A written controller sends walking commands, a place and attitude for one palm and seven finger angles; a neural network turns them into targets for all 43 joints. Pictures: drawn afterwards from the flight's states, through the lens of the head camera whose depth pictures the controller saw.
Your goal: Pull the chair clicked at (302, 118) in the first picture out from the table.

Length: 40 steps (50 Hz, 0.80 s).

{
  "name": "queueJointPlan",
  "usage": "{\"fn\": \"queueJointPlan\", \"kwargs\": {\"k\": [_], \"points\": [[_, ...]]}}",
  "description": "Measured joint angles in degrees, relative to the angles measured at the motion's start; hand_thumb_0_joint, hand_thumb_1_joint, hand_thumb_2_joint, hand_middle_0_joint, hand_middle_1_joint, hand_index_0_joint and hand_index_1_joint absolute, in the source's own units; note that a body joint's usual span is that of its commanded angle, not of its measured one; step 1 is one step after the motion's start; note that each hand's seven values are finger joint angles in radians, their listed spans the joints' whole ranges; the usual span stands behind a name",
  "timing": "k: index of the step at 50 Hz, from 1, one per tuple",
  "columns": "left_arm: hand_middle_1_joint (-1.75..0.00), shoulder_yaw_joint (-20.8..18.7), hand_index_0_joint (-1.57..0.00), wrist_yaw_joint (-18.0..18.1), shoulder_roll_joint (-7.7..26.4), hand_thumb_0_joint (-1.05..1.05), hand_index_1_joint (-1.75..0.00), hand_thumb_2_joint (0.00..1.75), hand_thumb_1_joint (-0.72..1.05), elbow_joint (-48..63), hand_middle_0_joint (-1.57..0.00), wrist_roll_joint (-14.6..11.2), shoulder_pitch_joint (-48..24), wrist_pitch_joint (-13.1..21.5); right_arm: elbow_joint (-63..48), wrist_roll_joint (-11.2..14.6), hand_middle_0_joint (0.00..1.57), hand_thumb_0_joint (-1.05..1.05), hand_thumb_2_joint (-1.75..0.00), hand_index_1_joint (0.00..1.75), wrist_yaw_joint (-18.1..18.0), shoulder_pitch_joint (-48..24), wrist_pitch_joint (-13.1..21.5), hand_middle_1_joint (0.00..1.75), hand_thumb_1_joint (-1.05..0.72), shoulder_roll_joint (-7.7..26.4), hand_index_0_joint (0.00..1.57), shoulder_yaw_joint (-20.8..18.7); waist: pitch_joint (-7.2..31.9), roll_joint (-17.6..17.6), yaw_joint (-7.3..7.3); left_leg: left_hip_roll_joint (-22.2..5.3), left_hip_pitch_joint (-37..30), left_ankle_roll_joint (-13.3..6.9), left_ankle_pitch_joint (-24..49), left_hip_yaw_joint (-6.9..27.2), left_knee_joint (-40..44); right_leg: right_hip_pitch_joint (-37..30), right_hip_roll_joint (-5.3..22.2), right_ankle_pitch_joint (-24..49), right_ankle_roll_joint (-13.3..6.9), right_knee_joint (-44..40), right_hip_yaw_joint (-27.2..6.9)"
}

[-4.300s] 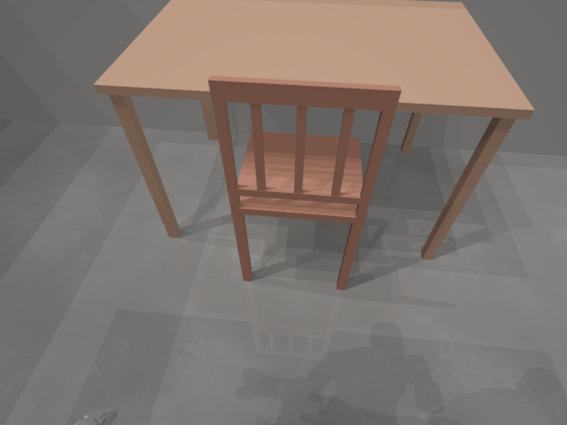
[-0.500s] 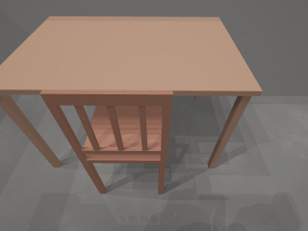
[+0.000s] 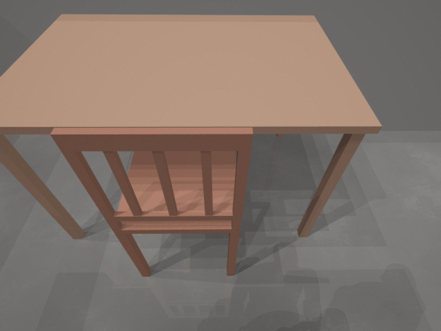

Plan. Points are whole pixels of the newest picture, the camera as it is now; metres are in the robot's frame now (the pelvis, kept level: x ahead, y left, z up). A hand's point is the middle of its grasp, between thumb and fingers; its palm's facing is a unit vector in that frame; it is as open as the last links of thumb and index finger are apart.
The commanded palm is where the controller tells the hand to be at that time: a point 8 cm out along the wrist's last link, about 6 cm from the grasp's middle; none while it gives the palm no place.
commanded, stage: look again from close up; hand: left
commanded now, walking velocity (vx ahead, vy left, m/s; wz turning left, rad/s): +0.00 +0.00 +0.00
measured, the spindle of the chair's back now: (166, 185) +0.47 +0.16 -0.09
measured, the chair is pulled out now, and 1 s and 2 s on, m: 0.00 0.00 0.00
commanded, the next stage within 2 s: raise the hand toward the chair's back in 0.68 s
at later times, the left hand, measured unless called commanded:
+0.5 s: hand out of the picture +0.01 +0.22 -0.17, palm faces -0.01 -0.98 -0.22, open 7.4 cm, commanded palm none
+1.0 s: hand (105, 298) +0.18 +0.21 -0.02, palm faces +0.18 -0.98 -0.08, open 7.8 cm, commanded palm +0.10 +0.26 -0.06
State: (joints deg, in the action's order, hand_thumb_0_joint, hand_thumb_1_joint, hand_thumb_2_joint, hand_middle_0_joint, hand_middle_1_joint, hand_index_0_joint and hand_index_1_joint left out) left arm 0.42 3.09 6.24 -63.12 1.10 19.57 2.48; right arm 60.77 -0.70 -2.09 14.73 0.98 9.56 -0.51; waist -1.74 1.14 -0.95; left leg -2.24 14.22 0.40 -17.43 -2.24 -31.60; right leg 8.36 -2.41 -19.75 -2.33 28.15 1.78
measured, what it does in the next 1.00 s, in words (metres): stands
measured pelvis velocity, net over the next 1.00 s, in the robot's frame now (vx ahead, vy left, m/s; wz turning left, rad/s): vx -0.04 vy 0.03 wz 0.05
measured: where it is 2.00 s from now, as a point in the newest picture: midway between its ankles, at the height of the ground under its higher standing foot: outside the picture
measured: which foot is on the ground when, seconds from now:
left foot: down 0.00-1.00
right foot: down 0.00-1.00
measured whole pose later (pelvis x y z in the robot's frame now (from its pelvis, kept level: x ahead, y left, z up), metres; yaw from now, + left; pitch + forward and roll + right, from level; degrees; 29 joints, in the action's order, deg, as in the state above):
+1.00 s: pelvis -0.04 +0.03 -0.02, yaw +3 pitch +5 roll +1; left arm -4.1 0.0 10.4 -12.0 -9.4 17.3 14.4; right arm 44.1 -0.6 -1.0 14.6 16.5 14.0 0.2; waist 3.4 0.1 -1.8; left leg 2.3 29.0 -2.2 -16.3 -2.0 -39.8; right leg 24.8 2.5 -22.8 0.3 42.1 2.8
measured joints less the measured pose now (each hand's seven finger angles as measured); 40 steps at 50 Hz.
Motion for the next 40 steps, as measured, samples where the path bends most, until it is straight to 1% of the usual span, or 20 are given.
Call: {"fn": "queueJointPlan", "kwargs": {"k": [9,15,27,39,40], "points": [[-0.3,-0.03,-0.2,-0.43,3.48,0.01,-0.3,0.9,0.92,3.12,-0.2,-0.18,-3.69,-1.59,-0.49,-0.23,0.2,0.0,-0.9,0.3,0.18,-0.19,-0.04,0.3,-0.94,0.32,0.2,0.95,0.67,-0.96,0.51,2.52,-1.66,-1.96,0.71,-1.47,1.52,-0.38,2.62,-0.53,1.98,0.99,-1.21],[-0.3,-0.02,-0.2,-0.71,4.52,0.01,-0.3,0.9,0.92,3.86,-0.2,-0.24,-4.86,-1.97,0.06,-0.25,0.2,0.0,-0.9,0.3,0.61,0.06,0.11,0.3,-0.93,0.44,0.2,1.48,0.32,-1.38,0.59,3.71,-2.22,-2.87,1.9,-1.95,3.57,-0.38,3.8,0.11,2.92,0.12,-1.62],[-0.3,0.47,-0.2,-0.82,3.71,0.0,-0.3,0.9,0.91,1.58,-0.2,-0.37,-3.62,-2.2,2.31,0.11,0.2,0.0,-0.9,0.3,0.62,0.17,0.4,0.3,-0.91,-0.05,0.2,1.74,-0.61,-1.95,0.77,4.64,-3.6,-3.61,2.87,-2.46,5.78,-1.34,4.7,0.83,3.76,-1.37,-2.1],[-0.3,0.78,-0.2,-0.81,2.47,0.0,-0.3,0.9,0.91,-0.54,-0.2,-0.24,-2.14,-2.12,3.51,0.28,0.2,0.0,-0.9,0.3,0.47,-0.58,0.45,0.3,-0.91,-0.24,0.2,1.51,-0.89,-2.24,1.16,4.65,-4.17,-3.62,3.82,-2.6,7.13,-1.7,4.68,1.71,3.81,-2.42,-2.25],[-0.3,0.88,-0.2,-0.45,2.31,0.0,-0.3,0.9,0.91,-0.62,-0.2,0.02,-2.12,-1.77,3.09,0.31,0.2,0.0,-0.9,0.3,0.54,-0.52,0.31,0.3,-0.91,-0.05,0.2,1.51,-0.77,-1.87,1.01,4.37,-3.27,-3.53,3.67,-2.31,6.25,-1.37,4.43,1.84,3.81,-2.49,-1.93]]}}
